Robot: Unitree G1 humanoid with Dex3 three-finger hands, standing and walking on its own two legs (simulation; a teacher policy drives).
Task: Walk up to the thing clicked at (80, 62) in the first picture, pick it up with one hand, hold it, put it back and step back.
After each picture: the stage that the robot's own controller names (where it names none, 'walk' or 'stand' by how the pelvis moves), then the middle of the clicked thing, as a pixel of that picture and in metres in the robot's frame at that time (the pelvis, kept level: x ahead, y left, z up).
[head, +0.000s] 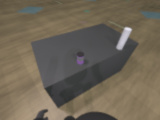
stand; (80, 58) +0.60 +0.10 -0.08
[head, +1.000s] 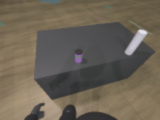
walk; (78, 56) +0.56 +0.12 -0.05
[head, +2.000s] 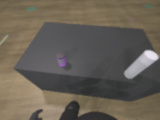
stand; (61, 59) +0.45 +0.27 -0.05
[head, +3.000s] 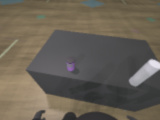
stand; (70, 64) +0.48 +0.18 -0.07
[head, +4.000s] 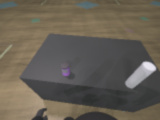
stand; (65, 69) +0.44 +0.21 -0.08
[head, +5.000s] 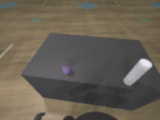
stand; (65, 66) +0.47 +0.21 -0.08
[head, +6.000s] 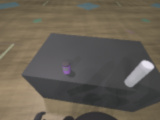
stand; (66, 67) +0.46 +0.21 -0.08
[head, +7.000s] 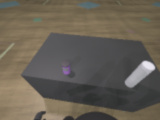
stand; (66, 67) +0.46 +0.21 -0.08
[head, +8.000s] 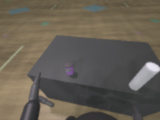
rise first; (69, 68) +0.46 +0.21 -0.08
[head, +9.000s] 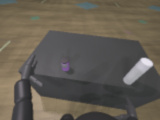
go down; (65, 64) +0.49 +0.20 -0.06
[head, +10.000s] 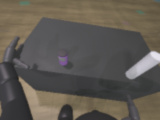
go down; (63, 57) +0.48 +0.19 -0.02
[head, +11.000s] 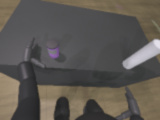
close in; (53, 49) +0.48 +0.20 +0.01
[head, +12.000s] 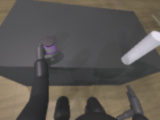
close; (50, 47) +0.49 +0.21 +0.03
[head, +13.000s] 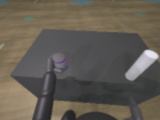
lift; (60, 63) +0.37 +0.18 +0.11
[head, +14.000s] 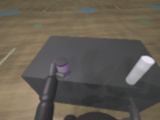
hold; (63, 68) +0.32 +0.17 +0.12
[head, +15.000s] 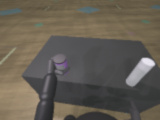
hold; (61, 65) +0.33 +0.18 +0.15
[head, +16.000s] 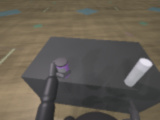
hold; (62, 68) +0.32 +0.17 +0.13
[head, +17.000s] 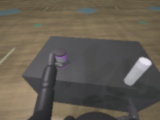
crouch; (61, 58) +0.38 +0.19 +0.15
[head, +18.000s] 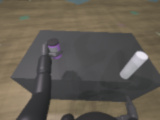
lower; (54, 49) +0.46 +0.21 +0.14
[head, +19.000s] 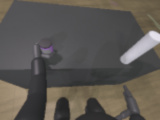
lower; (47, 49) +0.48 +0.21 +0.04
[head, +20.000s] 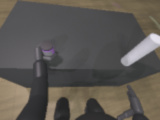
lower; (48, 51) +0.47 +0.21 +0.03
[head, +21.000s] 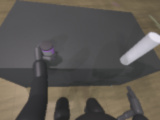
lower; (48, 51) +0.47 +0.21 +0.03
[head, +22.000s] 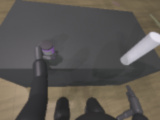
lower; (48, 50) +0.47 +0.21 +0.03
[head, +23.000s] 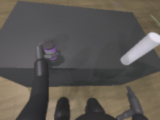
open; (50, 50) +0.48 +0.20 +0.02
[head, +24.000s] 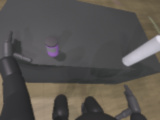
rise; (52, 47) +0.47 +0.20 +0.03
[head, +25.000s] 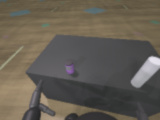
sink last; (69, 66) +0.46 +0.20 -0.03
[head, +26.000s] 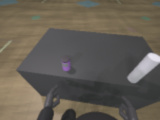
stand; (66, 63) +0.46 +0.20 -0.02
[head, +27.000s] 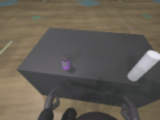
stand; (65, 62) +0.47 +0.21 -0.01
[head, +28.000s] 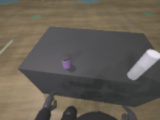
stand; (66, 61) +0.47 +0.20 -0.02
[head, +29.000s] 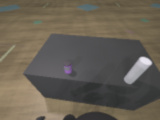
stand; (67, 67) +0.47 +0.20 -0.08
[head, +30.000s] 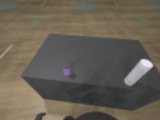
stand; (67, 68) +0.45 +0.20 -0.08
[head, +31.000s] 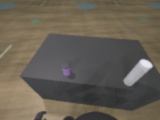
stand; (66, 69) +0.45 +0.20 -0.08
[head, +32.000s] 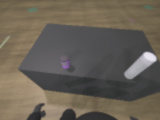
walk; (65, 61) +0.46 +0.21 -0.07
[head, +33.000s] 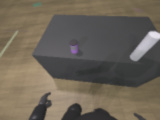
walk; (74, 46) +0.61 +0.18 -0.07
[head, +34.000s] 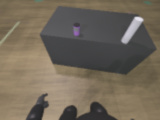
walk; (76, 29) +0.88 +0.17 -0.06
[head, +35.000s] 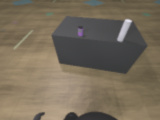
stand; (80, 30) +1.08 +0.19 -0.06
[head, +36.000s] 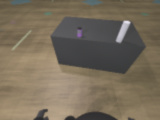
stand; (79, 31) +1.07 +0.18 -0.08
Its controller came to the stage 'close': yes
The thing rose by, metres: 0.22
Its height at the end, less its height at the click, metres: +0.00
